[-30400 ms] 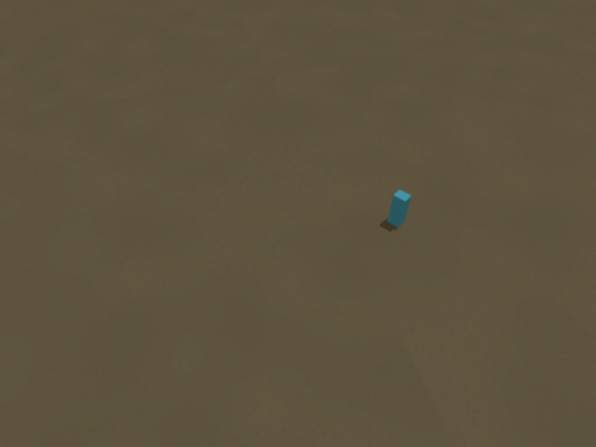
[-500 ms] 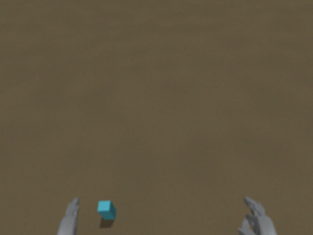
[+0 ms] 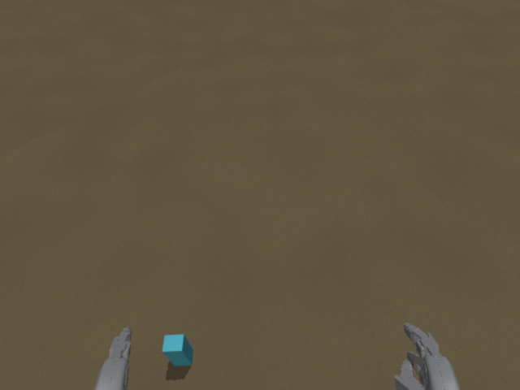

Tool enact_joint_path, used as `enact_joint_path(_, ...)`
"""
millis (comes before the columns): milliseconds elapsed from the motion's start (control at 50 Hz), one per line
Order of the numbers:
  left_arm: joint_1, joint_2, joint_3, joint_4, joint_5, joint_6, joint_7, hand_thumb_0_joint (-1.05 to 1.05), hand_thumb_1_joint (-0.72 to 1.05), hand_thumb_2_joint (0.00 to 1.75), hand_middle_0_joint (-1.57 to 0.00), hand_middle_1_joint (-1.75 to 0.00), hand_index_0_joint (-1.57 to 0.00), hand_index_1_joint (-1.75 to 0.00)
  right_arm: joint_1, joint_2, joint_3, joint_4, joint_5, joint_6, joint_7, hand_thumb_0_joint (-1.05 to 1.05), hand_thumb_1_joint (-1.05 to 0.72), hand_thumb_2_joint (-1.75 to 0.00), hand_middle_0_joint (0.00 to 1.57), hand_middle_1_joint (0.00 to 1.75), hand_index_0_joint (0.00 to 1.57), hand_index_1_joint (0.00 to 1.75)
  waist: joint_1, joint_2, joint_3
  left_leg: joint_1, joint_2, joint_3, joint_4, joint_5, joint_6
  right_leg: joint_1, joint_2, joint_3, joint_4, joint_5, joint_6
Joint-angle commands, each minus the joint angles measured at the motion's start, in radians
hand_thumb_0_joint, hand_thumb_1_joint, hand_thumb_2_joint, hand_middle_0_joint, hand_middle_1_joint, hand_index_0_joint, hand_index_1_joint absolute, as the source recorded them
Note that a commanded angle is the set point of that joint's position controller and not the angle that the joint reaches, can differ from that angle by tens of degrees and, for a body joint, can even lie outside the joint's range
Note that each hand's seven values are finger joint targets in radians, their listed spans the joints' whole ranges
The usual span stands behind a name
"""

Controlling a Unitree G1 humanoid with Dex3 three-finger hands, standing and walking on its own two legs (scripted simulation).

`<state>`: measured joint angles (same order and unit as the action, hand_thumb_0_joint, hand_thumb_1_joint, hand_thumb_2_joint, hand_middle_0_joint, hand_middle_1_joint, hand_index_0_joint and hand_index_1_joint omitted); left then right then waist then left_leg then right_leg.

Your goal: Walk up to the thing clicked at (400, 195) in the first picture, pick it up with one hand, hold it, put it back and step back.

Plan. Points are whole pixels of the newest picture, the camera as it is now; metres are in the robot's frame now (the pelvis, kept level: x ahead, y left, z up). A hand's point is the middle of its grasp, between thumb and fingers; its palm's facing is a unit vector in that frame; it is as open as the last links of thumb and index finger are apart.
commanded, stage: home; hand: left
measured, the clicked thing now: (178, 350) +0.38 +0.30 -0.64
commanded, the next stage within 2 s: stand in 0.40 s
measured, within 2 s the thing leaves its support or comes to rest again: neither
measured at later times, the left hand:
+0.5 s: hand (152, 386) +0.17 +0.18 -0.06, palm faces +0.09 -0.95 -0.28, open 17.7 cm
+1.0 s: hand out of the picture +0.14 +0.23 -0.10, palm faces -0.04 -0.94 -0.33, open 8.8 cm
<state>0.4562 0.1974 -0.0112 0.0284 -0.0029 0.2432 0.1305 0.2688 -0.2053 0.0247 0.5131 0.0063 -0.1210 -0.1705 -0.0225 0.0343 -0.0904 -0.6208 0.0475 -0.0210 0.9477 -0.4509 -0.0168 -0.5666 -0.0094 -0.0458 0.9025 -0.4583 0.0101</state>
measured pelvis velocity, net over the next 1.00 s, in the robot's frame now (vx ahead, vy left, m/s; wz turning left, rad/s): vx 0.00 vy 0.01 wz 0.01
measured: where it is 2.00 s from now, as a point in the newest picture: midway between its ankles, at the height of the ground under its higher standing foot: outside the picture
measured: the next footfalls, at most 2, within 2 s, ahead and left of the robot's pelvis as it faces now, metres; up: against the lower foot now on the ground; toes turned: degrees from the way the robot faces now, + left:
none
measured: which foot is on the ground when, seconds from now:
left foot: down 0.00-1.00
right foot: down 0.00-1.00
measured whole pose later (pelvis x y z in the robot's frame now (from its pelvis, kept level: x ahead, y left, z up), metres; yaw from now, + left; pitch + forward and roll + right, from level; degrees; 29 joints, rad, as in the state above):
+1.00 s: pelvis +0.00 +0.01 +0.02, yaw +0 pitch +1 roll +0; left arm 0.24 0.31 0.00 0.61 0.05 0.03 0.02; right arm 0.17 -0.28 -0.02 0.81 -0.06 -0.02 -0.02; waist 0.00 -0.02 0.02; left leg -0.43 0.01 0.01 0.80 -0.39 0.00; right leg -0.39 -0.05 -0.03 0.79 -0.42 0.02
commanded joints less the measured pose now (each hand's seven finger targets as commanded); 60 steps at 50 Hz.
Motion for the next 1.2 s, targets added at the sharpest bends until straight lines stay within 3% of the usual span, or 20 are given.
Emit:
enact_joint_path(0,-0.026,0.090,0.046,-0.181,0.003,-0.054,0.014,0.00,-0.61,0.01,-0.04,-0.04,-0.04,-0.04,-0.061,-0.116,-0.047,-0.152,0.002,-0.058,-0.013,0.00,-0.90,-0.90,0.20,0.30,0.20,0.30,-0.005,-0.021,-0.094,0.101,-0.035,0.026,-0.143,0.210,0.022,0.041,0.024,-0.013,-0.159,0.219,-0.009)
enact_joint_path(20,-0.038,0.107,0.064,-0.197,0.001,-0.055,0.014,0.00,-0.61,0.01,-0.04,-0.04,-0.04,-0.04,-0.059,-0.117,-0.049,-0.156,0.002,-0.056,-0.013,0.00,-0.90,-0.90,0.20,0.30,0.20,0.30,0.001,-0.009,-0.106,0.100,-0.037,0.027,-0.144,0.198,0.023,0.040,0.023,-0.010,-0.165,0.210,-0.008)
enact_joint_path(80,-0.033,0.101,0.056,-0.195,0.003,-0.055,0.017,0.00,-0.61,0.01,-0.04,-0.04,-0.04,-0.04,-0.064,-0.124,-0.054,-0.152,0.002,-0.057,-0.013,0.00,-0.90,-0.90,0.20,0.30,0.20,0.30,0.003,0.008,-0.101,0.100,-0.032,0.015,-0.168,0.160,0.017,0.030,0.029,-0.020,-0.156,0.156,-0.017)
enact_joint_path(220,-0.028,0.097,0.051,-0.191,0.003,-0.051,0.015,0.00,-0.61,0.01,-0.04,-0.04,-0.04,-0.04,-0.054,-0.124,-0.054,-0.152,0.003,-0.058,-0.015,0.00,-0.90,-0.90,0.20,0.30,0.20,0.30,-0.007,-0.013,-0.108,0.114,-0.032,0.022,-0.149,0.200,0.021,0.031,0.027,-0.015,-0.156,0.203,-0.011)
enact_joint_path(400,-0.024,0.096,0.051,-0.192,0.002,-0.050,0.017,0.00,-0.61,0.01,-0.04,-0.04,-0.04,-0.04,-0.060,-0.121,-0.052,-0.154,0.003,-0.056,-0.014,0.00,-0.90,-0.90,0.20,0.30,0.20,0.30,0.001,0.003,-0.102,0.105,-0.031,0.019,-0.161,0.178,0.018,0.028,0.027,-0.018,-0.155,0.175,-0.016)
enact_joint_path(480,-0.019,0.102,0.059,-0.211,0.002,-0.054,0.017,0.00,-0.61,0.00,-0.04,-0.04,-0.04,-0.04,-0.059,-0.115,-0.047,-0.157,0.002,-0.056,-0.013,0.00,-0.90,-0.90,0.20,0.30,0.20,0.30,0.005,0.006,-0.117,0.111,-0.032,0.018,-0.150,0.219,0.017,0.043,0.027,-0.019,-0.149,0.211,-0.016)
enact_joint_path(520,-0.010,0.099,0.053,-0.197,0.003,-0.050,0.018,0.00,-0.45,0.16,-0.20,-0.20,-0.20,-0.20,-0.061,-0.115,-0.048,-0.157,0.001,-0.056,-0.012,0.00,-0.90,-0.90,0.20,0.30,0.20,0.30,0.006,-0.007,-0.109,0.105,-0.032,0.017,-0.150,0.222,0.018,0.045,0.028,-0.023,-0.148,0.217,-0.015)
enact_joint_path(560,-0.019,0.106,0.064,-0.188,0.003,-0.047,0.017,0.00,-0.29,0.32,-0.20,-0.30,-0.20,-0.30,-0.053,-0.122,-0.054,-0.152,0.002,-0.053,-0.014,0.00,-0.90,-0.90,0.20,0.30,0.20,0.30,0.002,0.004,-0.106,0.107,-0.032,0.018,-0.153,0.205,0.018,0.032,0.027,-0.018,-0.150,0.200,-0.015)
enact_joint_path(600,-0.027,0.091,0.045,-0.199,0.001,-0.048,0.016,0.00,-0.13,0.48,-0.20,-0.30,-0.20,-0.30,-0.057,-0.120,-0.049,-0.155,0.003,-0.056,-0.013,0.00,-0.90,-0.90,0.20,0.30,0.20,0.30,0.000,-0.002,-0.093,0.107,-0.030,0.018,-0.160,0.192,0.017,0.025,0.028,-0.021,-0.153,0.187,-0.016)
enact_joint_path(700,-0.023,0.107,0.063,-0.205,0.001,-0.048,0.018,0.00,0.27,0.88,-0.20,-0.30,-0.20,-0.30,-0.065,-0.116,-0.047,-0.158,0.003,-0.059,-0.014,0.00,-0.90,-0.90,0.20,0.30,0.20,0.30,0.007,-0.011,-0.098,0.095,-0.034,0.020,-0.155,0.180,0.020,0.036,0.024,-0.018,-0.161,0.179,-0.014)
enact_joint_path(740,-0.010,0.100,0.058,-0.207,0.001,-0.048,0.017,0.00,0.43,0.90,-0.20,-0.30,-0.20,-0.30,-0.060,-0.115,-0.047,-0.159,0.003,-0.057,-0.014,0.00,-0.90,-0.90,0.20,0.30,0.20,0.30,0.004,-0.008,-0.109,0.106,-0.035,0.023,-0.150,0.194,0.021,0.038,0.024,-0.016,-0.160,0.194,-0.014)
enact_joint_path(760,-0.006,0.099,0.056,-0.179,0.003,-0.044,0.016,0.00,0.51,0.90,-0.20,-0.30,-0.20,-0.30,-0.056,-0.121,-0.051,-0.152,0.002,-0.057,-0.017,0.00,-0.90,-0.90,0.20,0.30,0.20,0.30,-0.004,-0.019,-0.101,0.102,-0.033,0.022,-0.149,0.188,0.022,0.028,0.025,-0.016,-0.159,0.190,-0.012)
enact_joint_path(780,-0.194,0.246,0.101,0.172,0.100,-0.154,-0.032,0.00,0.59,0.90,-0.20,-0.30,-0.20,-0.30,-0.112,-0.250,-0.088,0.065,-0.107,0.014,0.043,0.00,-0.90,-0.90,0.20,0.30,0.20,0.30,0.029,-0.100,0.039,0.112,-0.007,-0.027,-0.191,0.243,0.053,0.145,-0.074,0.101,-0.223,0.189,-0.075)
enact_joint_path(800,-0.166,0.253,0.106,0.242,0.107,-0.199,-0.059,0.00,0.67,0.90,-0.20,-0.30,-0.20,-0.30,-0.096,-0.241,-0.096,0.104,-0.113,0.037,0.076,0.00,-0.90,-0.90,0.20,0.30,0.20,0.30,0.027,-0.120,-0.041,0.180,0.003,-0.013,-0.174,0.304,0.072,0.190,-0.091,0.121,-0.212,0.311,-0.097)
enact_joint_path(860,-0.192,0.267,0.085,0.354,0.069,-0.261,-0.089,0.00,0.90,0.90,-0.20,-0.30,-0.20,-0.30,-0.093,-0.231,-0.099,0.138,-0.075,0.057,0.120,0.00,-0.90,-0.90,0.20,0.30,0.20,0.30,0.018,-0.065,-0.066,0.244,-0.007,-0.022,-0.218,0.330,0.072,0.229,-0.105,0.147,-0.231,0.346,-0.096)
enact_joint_path(900,-0.216,0.261,0.080,0.440,0.050,-0.270,-0.097,0.00,0.90,0.90,-0.20,-0.30,-0.20,-0.30,-0.109,-0.235,-0.104,0.175,-0.056,0.059,0.141,0.00,-0.90,-0.90,0.20,0.30,0.20,0.30,0.032,-0.061,-0.058,0.274,-0.005,-0.038,-0.253,0.326,0.072,0.246,-0.099,0.122,-0.257,0.344,-0.077)
enact_joint_path(1060,-0.267,0.273,0.068,0.697,0.039,-0.285,-0.092,0.00,0.90,0.90,-0.20,-0.30,-0.20,-0.30,-0.134,-0.249,-0.098,0.317,-0.056,0.074,0.155,0.00,-0.90,-0.90,0.20,0.30,0.20,0.30,0.040,0.008,0.033,0.340,0.033,-0.087,-0.446,0.331,0.070,0.321,-0.083,0.080,-0.354,0.304,-0.043)
enact_joint_path(1100,-0.275,0.269,0.063,0.748,0.033,-0.279,-0.093,0.00,0.90,0.90,-0.20,-0.30,-0.20,-0.30,-0.143,-0.269,-0.096,0.346,-0.054,0.078,0.153,0.00,-0.90,-0.90,0.20,0.30,0.20,0.30,0.042,0.030,0.059,0.338,0.047,-0.110,-0.528,0.270,0.067,0.344,-0.074,0.072,-0.386,0.260,-0.036)
enact_joint_path(1160,-0.281,0.283,0.060,0.820,0.033,-0.275,-0.094,0.00,0.90,0.90,-0.20,-0.30,-0.20,-0.30,-0.145,-0.279,-0.092,0.394,-0.048,0.085,0.151,0.00,-0.90,-0.90,0.20,0.30,0.20,0.30,0.039,0.016,0.078,0.359,0.051,-0.114,-0.585,0.280,0.056,0.397,-0.082,0.071,-0.432,0.280,-0.031)
enact_joint_path(1180,-0.267,0.294,0.061,0.848,0.034,-0.279,-0.093,0.00,0.90,0.90,-0.20,-0.30,-0.20,-0.30,-0.155,-0.283,-0.093,0.410,-0.046,0.085,0.151,0.00,-0.90,-0.90,0.20,0.30,0.20,0.30,0.047,-0.016,0.069,0.403,0.049,-0.103,-0.559,0.359,0.055,0.411,-0.097,0.079,-0.455,0.323,-0.033)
